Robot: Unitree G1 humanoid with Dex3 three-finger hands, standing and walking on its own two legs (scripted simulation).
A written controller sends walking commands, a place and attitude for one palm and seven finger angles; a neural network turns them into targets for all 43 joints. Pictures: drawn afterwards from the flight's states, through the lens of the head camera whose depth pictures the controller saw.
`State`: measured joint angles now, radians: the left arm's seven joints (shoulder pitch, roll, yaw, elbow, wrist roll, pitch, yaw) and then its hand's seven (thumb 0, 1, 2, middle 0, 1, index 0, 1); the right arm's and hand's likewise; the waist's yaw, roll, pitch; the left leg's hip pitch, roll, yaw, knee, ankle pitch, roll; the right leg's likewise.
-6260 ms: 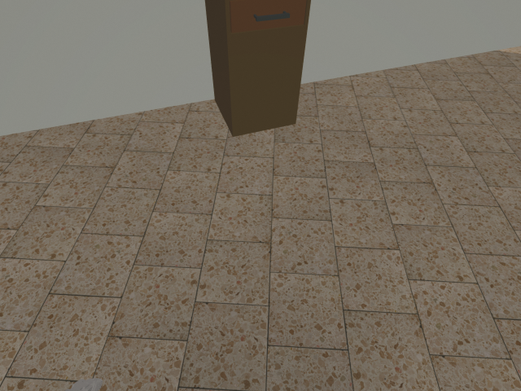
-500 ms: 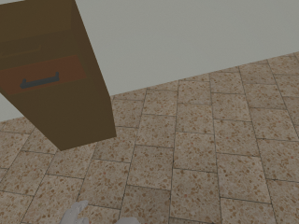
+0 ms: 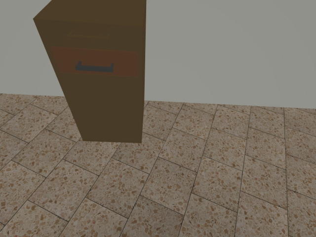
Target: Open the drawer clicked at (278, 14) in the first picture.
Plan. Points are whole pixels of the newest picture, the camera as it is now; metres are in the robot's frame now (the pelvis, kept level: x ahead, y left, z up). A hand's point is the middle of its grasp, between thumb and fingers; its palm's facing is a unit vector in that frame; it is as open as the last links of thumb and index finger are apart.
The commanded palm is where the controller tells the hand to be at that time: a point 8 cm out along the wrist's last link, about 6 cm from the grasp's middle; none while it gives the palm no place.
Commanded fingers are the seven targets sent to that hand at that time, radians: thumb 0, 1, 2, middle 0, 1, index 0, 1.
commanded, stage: take the last steps up to it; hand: left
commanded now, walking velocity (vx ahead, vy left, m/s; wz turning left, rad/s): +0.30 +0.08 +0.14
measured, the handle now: (95, 66) +0.81 +0.38 -0.07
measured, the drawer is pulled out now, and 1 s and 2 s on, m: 0.00 0.00 0.00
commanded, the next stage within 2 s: come to a stop and stand still in 0.72 s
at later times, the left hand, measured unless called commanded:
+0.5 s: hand (111, 203) +0.23 +0.16 -0.15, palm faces +0.07 -0.98 -0.20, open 7.4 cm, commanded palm none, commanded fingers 0.00 0.90 0.90 -0.20 -0.30 -0.20 -0.30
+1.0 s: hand (85, 210) +0.21 +0.24 -0.18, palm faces +0.14 -0.98 -0.16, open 7.4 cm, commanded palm none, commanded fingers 0.00 0.90 0.90 -0.20 -0.30 -0.20 -0.30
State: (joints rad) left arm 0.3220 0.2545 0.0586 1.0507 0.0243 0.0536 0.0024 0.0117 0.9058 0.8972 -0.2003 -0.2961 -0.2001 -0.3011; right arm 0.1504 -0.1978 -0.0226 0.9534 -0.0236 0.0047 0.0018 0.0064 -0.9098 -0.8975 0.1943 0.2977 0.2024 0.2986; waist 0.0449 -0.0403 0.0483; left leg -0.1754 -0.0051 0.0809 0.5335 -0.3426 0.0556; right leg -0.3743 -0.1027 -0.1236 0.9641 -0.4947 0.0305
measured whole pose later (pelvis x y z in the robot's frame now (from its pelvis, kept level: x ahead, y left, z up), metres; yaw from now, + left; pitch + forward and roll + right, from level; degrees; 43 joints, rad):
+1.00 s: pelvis +0.27 +0.07 +0.00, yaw +4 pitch -2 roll -1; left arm 0.33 0.18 0.03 1.13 0.01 0.02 0.03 0.01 0.91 0.90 -0.20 -0.30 -0.20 -0.30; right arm 0.13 -0.13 -0.01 1.02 -0.02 -0.03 -0.04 0.00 -0.92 -0.90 0.19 0.30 0.20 0.30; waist 0.04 -0.05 0.07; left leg -0.25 0.04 0.16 0.50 -0.22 0.06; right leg -0.31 -0.07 -0.07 0.89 -0.49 0.04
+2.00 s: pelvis +0.24 -0.03 +0.01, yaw +2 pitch -2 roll +0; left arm 0.30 0.13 0.01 1.15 0.00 0.00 0.03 0.01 0.91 0.90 -0.20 -0.30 -0.20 -0.30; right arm 0.29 -0.13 -0.01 1.15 -0.02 0.01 -0.04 0.01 -0.91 -0.90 0.19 0.30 0.20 0.30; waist 0.00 0.02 0.03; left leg -0.14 0.07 0.03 0.40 -0.23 -0.05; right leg -0.17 0.03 -0.08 0.41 -0.22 -0.06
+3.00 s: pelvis +0.24 +0.05 +0.00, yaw +2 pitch -1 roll -1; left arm 0.39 0.15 0.02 1.06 0.03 0.01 0.02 0.01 0.91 0.90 -0.20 -0.30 -0.20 -0.30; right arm 0.39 -0.15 0.01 1.04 -0.03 -0.02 -0.02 0.01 -0.91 -0.90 0.19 0.30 0.20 0.30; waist 0.01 -0.04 -0.01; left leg -0.21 -0.05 0.08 0.54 -0.32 0.09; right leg -0.30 -0.07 -0.06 0.70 -0.43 -0.03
